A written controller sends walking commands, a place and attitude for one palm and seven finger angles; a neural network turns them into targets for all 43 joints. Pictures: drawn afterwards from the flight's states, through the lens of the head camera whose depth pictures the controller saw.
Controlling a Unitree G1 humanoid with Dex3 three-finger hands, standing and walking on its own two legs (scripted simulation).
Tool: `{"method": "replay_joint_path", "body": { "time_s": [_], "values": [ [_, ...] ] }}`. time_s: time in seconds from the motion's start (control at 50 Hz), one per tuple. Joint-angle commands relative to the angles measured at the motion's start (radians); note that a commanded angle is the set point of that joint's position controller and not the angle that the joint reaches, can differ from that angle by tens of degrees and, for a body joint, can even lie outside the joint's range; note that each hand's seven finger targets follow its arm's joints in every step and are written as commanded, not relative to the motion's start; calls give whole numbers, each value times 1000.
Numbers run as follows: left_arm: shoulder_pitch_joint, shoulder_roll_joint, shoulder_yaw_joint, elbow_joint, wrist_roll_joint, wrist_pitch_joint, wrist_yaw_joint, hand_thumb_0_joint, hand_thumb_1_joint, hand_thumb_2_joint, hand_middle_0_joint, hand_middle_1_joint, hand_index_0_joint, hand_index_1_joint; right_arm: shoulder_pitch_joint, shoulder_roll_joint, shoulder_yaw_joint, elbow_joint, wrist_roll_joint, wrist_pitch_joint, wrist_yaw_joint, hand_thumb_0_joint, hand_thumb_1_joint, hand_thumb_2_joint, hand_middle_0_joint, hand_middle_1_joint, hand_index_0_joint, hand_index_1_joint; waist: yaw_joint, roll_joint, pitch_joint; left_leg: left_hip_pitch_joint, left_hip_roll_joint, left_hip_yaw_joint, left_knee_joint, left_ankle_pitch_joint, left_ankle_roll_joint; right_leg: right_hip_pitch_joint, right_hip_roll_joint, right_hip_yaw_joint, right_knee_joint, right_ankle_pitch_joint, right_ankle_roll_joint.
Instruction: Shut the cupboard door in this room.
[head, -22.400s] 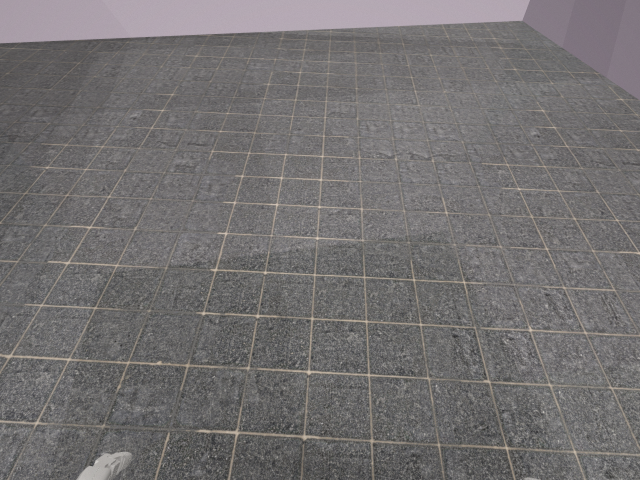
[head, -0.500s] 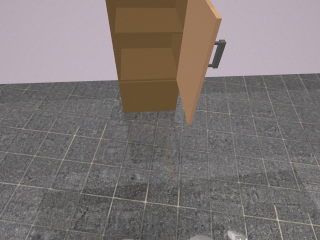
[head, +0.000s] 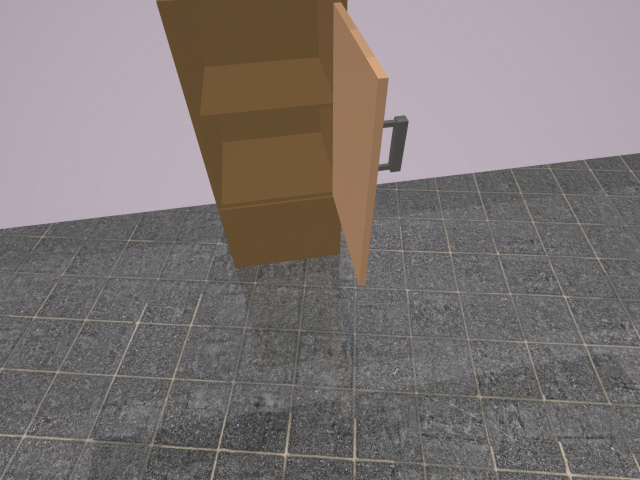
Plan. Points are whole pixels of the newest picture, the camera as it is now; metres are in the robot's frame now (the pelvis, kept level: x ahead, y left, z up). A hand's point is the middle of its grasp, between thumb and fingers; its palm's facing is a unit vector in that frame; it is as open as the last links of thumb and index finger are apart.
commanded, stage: stand and wait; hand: left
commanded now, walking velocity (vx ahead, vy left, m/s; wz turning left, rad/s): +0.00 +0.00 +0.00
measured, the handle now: (387, 146) +0.73 -0.12 +0.01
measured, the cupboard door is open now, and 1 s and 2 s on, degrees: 91 91 91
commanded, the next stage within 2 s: turn or walk to find it in 0.32 s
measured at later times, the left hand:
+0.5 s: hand out of the picture -0.04 +0.13 -0.18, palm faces +0.10 -0.99 -0.12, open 7.4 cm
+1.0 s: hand out of the picture +0.01 +0.19 -0.18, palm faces +0.04 -0.98 -0.18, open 7.4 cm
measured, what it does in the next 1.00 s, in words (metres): stands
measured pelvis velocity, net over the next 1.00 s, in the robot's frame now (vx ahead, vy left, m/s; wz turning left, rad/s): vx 0.02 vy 0.03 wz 0.00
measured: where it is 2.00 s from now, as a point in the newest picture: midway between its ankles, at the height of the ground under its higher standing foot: outside the picture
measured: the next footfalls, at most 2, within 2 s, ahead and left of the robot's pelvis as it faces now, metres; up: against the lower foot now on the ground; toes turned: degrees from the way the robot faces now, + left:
none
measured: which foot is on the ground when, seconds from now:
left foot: down 0.00-1.00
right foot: down 0.00-1.00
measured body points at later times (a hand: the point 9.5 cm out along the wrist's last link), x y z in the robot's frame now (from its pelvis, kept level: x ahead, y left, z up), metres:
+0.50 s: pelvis +0.00 -0.01 +0.00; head -0.01 -0.01 +0.45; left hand -0.05 +0.18 -0.17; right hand -0.02 -0.22 -0.17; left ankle -0.03 +0.12 -0.74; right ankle +0.02 -0.09 -0.74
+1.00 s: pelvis +0.02 +0.03 +0.00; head +0.03 +0.02 +0.45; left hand +0.01 +0.24 -0.16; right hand -0.02 -0.16 -0.17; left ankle -0.03 +0.12 -0.74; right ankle +0.02 -0.09 -0.74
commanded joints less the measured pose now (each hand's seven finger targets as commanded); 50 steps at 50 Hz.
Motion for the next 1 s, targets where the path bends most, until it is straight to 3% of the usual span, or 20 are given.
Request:
{"method": "replay_joint_path", "body": {
  "time_s": [0.0,0.12,0.3,0.36,0.4,0.42,0.44,0.48,0.56,0.66,0.7,0.78,0.98],
  "values": [
    [98,75,3,-3,3,-10,6,0,900,900,-200,-300,-200,-300,54,-71,-16,-19,2,-14,-9,0,-900,-900,200,300,200,300,35,-10,-2,-51,98,-93,-78,195,15,71,-115,114,-91,279,5],
    [120,65,-4,14,5,-6,7,0,900,900,-200,-300,-200,-300,64,-63,-15,-11,5,-3,-11,0,-900,-900,200,300,200,300,29,-18,57,-49,92,-90,-95,97,16,19,-109,130,-142,167,4],
    [164,50,-9,31,9,-12,8,0,900,900,-200,-300,-200,-300,60,-67,-16,-23,7,0,-12,0,-900,-900,200,300,200,300,18,-21,56,-23,87,-85,-87,71,20,-17,-105,147,-178,97,5],
    [187,53,1,40,14,-12,2,0,900,900,-200,-300,-200,-300,80,-65,-21,-22,-4,4,-7,0,-900,-900,200,300,200,300,20,-53,62,-37,56,-58,-45,-71,18,-47,-105,170,-216,-180,2],
    [210,74,19,38,18,-4,-3,0,900,900,-200,-300,-200,-300,75,-66,-28,-38,-9,11,-1,0,-900,-900,200,300,200,300,30,-99,89,-90,24,-25,33,-170,21,-79,-139,219,-265,-392,-17],
    [212,74,23,37,18,-2,-3,0,900,900,-200,-300,-200,-300,69,-56,-26,-44,-7,13,1,0,-900,-900,200,300,200,300,30,-118,110,-103,17,-22,62,-143,21,-109,-160,246,-295,-419,-28],
    [208,70,22,35,18,-2,-2,0,900,900,-200,-300,-200,-300,71,-48,-25,-46,-6,14,1,0,-900,-900,200,300,200,300,23,-107,133,-87,21,-28,75,-109,20,-154,-169,254,-310,-418,-34],
    [184,44,15,28,15,-6,-2,0,900,900,-200,-300,-200,-300,108,-35,-19,-34,-4,7,-3,0,-900,-900,200,300,200,300,3,-44,140,-50,41,-59,31,-45,25,-174,-133,202,-247,-282,-27],
    [202,11,3,35,12,-12,-3,0,900,900,-200,-300,-200,-300,101,-44,-12,-32,2,-14,-14,0,-900,-900,200,300,200,300,25,57,124,-90,84,-112,-52,36,36,-79,-84,124,-135,-10,2],
    [224,8,-6,51,7,-17,4,0,900,900,-200,-300,-200,-300,106,-53,-9,-22,6,-29,-25,0,-900,-900,200,300,200,300,32,19,47,-52,95,-116,-43,260,36,36,-92,98,-79,247,8],
    [220,10,-7,49,7,-16,7,0,900,900,-200,-300,-200,-300,113,-57,-11,-17,7,-31,-26,0,-900,-900,200,300,200,300,31,-6,25,-38,97,-117,-43,301,36,56,-94,92,-71,275,9],
    [201,13,-7,44,7,-10,10,0,900,900,-200,-300,-200,-300,110,-63,-13,-13,8,-29,-26,0,-900,-900,200,300,200,300,33,-19,54,-47,97,-121,-65,283,37,49,-91,88,-73,234,14],
    [185,28,-5,33,10,-5,12,0,900,900,-200,-300,-200,-300,99,-70,-17,-15,9,-30,-25,0,-900,-900,200,300,200,300,31,-5,50,-35,96,-122,-82,319,42,58,-94,91,-71,229,20]
  ]
}}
